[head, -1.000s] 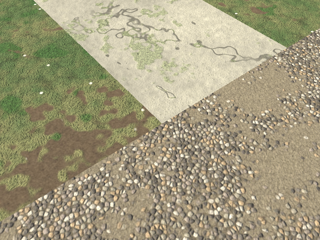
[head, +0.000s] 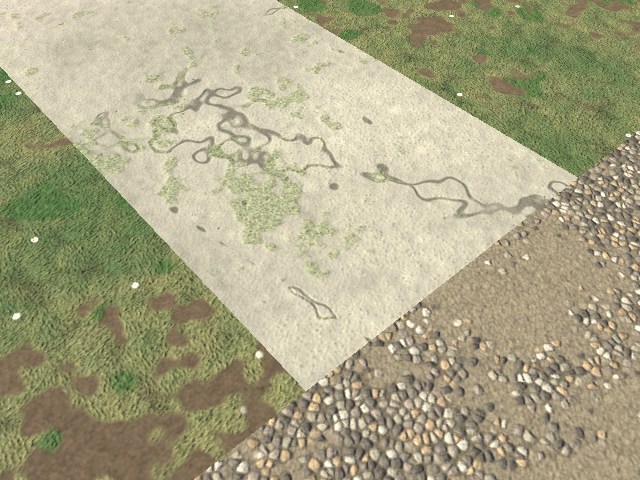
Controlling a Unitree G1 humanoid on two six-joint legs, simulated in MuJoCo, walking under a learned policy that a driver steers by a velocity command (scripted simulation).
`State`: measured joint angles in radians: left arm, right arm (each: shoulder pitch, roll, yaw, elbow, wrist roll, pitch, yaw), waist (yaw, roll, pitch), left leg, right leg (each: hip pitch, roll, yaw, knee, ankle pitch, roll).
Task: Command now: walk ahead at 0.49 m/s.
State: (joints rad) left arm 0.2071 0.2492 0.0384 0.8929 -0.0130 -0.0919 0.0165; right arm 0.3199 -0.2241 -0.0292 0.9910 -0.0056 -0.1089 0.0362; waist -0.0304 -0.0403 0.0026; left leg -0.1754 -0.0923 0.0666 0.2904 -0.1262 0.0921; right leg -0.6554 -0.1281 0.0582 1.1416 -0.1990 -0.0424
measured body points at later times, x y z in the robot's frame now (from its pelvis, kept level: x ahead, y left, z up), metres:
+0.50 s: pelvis +0.27 -0.08 +0.00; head +0.29 -0.10 +0.45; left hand +0.33 +0.18 -0.12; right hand +0.36 -0.35 -0.14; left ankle +0.27 +0.08 -0.66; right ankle +0.30 -0.16 -0.74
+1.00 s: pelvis +0.54 -0.02 -0.01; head +0.57 -0.01 +0.44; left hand +0.60 +0.25 -0.15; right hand +0.65 -0.29 -0.12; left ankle +0.61 +0.07 -0.74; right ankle +0.44 -0.16 -0.65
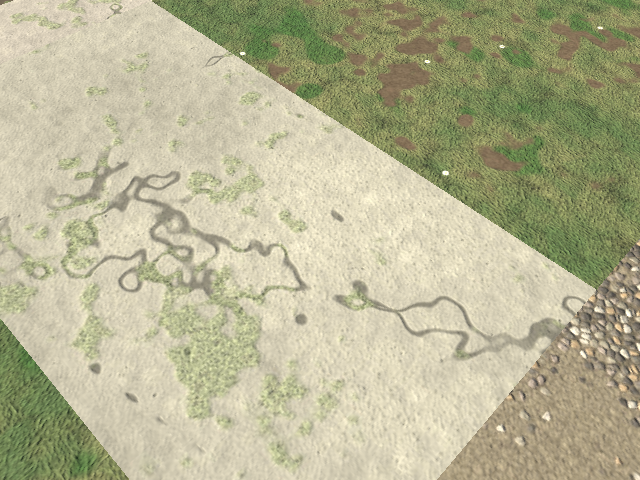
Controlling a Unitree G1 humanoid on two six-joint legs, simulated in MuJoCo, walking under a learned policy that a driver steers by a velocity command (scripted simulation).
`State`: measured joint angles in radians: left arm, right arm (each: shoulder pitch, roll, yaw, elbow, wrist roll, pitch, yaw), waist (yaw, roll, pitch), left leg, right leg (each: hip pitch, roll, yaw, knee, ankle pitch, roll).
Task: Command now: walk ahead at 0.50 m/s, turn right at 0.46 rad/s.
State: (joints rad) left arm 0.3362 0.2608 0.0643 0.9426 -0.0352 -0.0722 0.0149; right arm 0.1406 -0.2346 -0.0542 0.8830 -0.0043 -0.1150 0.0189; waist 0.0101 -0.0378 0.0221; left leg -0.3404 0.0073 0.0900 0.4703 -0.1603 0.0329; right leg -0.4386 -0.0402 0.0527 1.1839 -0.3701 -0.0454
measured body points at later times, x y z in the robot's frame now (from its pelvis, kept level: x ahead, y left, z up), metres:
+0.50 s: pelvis +0.25 -0.08 -0.02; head +0.29 -0.10 +0.43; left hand +0.48 +0.13 -0.12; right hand +0.23 -0.37 -0.15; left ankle +0.13 +0.10 -0.64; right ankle +0.31 -0.17 -0.74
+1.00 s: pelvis +0.52 -0.14 -0.01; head +0.55 -0.15 +0.44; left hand +0.71 +0.08 -0.13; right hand +0.57 -0.45 -0.10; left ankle +0.66 -0.09 -0.74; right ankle +0.33 -0.18 -0.66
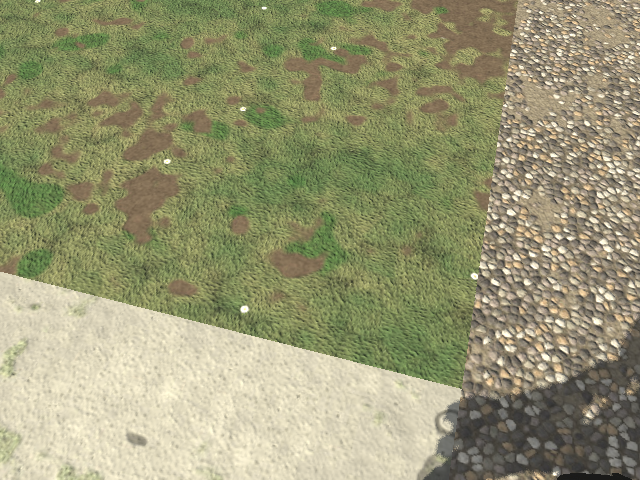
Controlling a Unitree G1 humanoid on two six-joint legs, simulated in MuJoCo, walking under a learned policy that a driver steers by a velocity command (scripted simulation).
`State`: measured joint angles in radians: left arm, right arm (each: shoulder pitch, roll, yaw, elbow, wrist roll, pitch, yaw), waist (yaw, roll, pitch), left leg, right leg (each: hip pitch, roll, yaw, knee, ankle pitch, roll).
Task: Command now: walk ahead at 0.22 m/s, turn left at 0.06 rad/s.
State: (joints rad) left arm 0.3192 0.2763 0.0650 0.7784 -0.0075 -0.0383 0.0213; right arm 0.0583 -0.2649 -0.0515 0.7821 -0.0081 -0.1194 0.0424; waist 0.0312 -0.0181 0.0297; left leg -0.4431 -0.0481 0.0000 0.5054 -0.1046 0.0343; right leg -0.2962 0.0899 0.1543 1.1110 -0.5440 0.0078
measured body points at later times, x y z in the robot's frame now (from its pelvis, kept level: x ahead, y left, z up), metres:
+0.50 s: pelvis +0.08 -0.02 +0.02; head +0.11 -0.04 +0.46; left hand +0.16 +0.28 -0.07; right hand +0.28 -0.28 -0.10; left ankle +0.04 +0.10 -0.65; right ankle +0.12 -0.13 -0.73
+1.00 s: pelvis +0.06 +0.03 +0.02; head +0.08 +0.08 +0.46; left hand +0.04 +0.36 -0.09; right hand +0.34 -0.13 -0.06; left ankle +0.03 +0.11 -0.73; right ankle +0.14 -0.11 -0.65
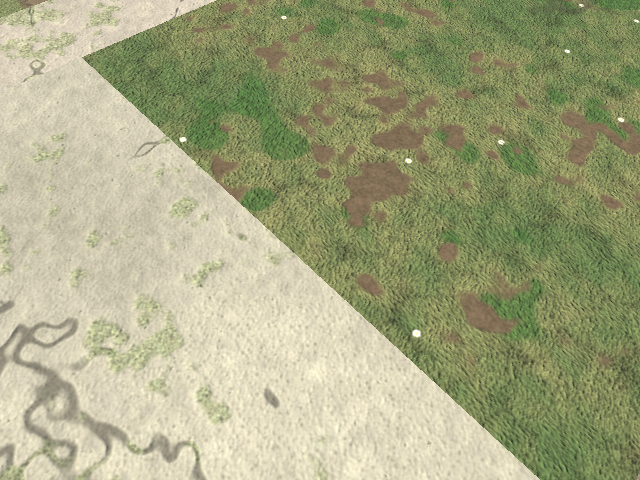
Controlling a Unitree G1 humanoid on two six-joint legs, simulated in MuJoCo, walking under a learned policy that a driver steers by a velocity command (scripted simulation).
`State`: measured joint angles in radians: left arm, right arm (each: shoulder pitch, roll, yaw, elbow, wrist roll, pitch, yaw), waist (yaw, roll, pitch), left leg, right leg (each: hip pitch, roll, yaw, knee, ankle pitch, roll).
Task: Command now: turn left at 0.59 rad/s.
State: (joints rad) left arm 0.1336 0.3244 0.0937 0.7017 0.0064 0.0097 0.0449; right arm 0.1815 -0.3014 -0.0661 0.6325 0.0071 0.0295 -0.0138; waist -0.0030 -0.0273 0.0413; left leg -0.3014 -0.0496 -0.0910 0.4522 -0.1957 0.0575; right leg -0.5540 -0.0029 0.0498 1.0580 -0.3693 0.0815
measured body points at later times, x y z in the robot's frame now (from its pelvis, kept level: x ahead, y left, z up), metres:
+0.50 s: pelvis +0.01 -0.03 +0.00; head +0.04 -0.04 +0.45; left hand +0.06 +0.28 -0.09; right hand +0.23 -0.28 -0.10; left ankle -0.05 +0.10 -0.67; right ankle +0.03 -0.15 -0.74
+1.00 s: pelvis +0.12 +0.10 +0.00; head +0.13 +0.15 +0.45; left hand +0.15 +0.44 -0.09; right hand +0.30 -0.11 -0.10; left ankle -0.01 +0.13 -0.74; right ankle +0.36 +0.06 -0.68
